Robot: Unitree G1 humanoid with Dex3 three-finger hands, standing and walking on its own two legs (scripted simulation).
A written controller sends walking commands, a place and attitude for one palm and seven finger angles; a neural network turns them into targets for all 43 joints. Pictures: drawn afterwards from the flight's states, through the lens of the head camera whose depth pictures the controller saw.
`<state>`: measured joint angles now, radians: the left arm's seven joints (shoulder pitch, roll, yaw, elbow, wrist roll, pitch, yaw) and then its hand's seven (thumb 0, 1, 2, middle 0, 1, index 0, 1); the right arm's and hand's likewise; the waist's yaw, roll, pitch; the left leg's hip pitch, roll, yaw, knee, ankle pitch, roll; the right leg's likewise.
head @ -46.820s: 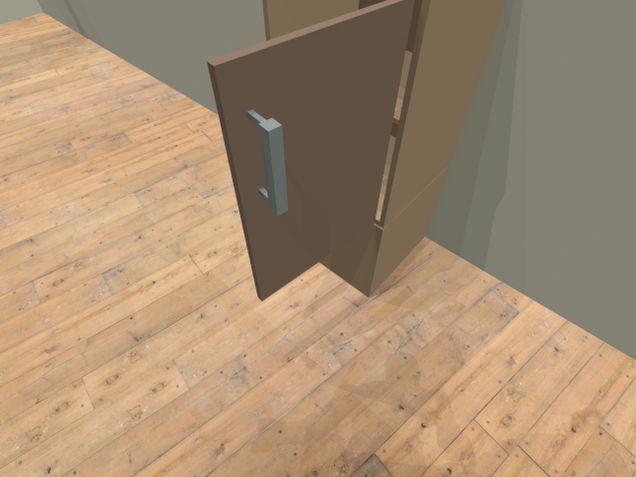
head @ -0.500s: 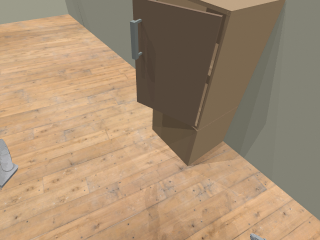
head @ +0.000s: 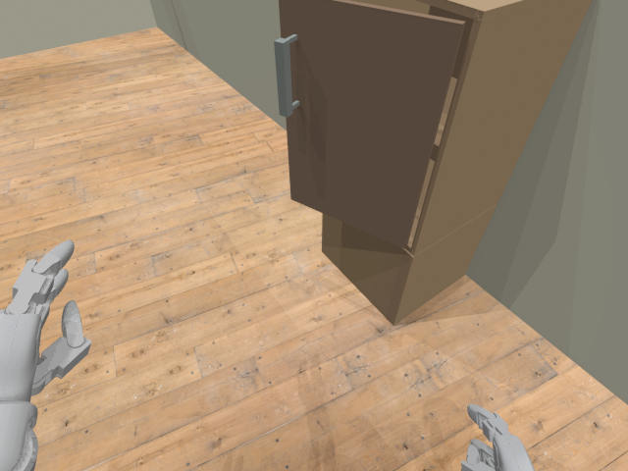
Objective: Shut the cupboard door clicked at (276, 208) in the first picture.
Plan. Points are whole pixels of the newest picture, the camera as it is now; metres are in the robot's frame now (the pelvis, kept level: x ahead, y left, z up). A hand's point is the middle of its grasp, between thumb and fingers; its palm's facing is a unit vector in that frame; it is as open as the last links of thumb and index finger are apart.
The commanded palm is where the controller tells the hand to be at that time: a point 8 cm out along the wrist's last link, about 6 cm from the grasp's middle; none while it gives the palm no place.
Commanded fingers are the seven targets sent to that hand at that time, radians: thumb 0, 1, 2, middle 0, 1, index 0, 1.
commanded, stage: let the arm hang, fingers relaxed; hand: left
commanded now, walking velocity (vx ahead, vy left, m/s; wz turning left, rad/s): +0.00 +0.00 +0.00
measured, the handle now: (289, 76) +0.93 +0.13 +0.09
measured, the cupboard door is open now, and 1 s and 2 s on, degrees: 22 22 22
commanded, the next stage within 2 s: look to check the result in 1.04 s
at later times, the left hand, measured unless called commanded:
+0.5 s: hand out of the picture -0.05 +0.22 -0.16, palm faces +0.02 -0.97 -0.24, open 7.2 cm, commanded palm none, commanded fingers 0.00 0.90 0.90 -0.20 -0.30 -0.20 -0.30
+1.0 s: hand out of the picture -0.05 +0.18 -0.17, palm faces +0.01 -0.99 -0.17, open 7.4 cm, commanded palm none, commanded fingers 0.00 0.90 0.90 -0.20 -0.30 -0.20 -0.30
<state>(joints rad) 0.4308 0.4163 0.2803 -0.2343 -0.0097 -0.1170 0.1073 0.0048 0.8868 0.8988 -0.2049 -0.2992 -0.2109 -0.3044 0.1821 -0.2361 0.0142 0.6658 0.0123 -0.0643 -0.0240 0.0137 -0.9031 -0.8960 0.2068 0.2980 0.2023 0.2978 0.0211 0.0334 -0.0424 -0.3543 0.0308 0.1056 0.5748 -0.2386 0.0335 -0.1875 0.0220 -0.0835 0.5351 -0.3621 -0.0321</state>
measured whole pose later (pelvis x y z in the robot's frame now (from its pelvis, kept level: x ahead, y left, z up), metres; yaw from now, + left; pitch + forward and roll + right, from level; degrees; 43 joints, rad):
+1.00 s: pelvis -0.03 +0.02 +0.01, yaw -1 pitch -2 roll +0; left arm 0.32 0.14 0.00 1.14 0.02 0.00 0.03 0.00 0.90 0.90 -0.20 -0.30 -0.20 -0.30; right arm 0.28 -0.17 -0.02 1.13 -0.02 0.02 -0.03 0.01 -0.91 -0.90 0.20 0.30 0.20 0.30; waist -0.01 0.00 0.01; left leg -0.24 0.00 0.13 0.38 -0.10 0.06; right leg -0.11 0.00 -0.06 0.41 -0.26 -0.01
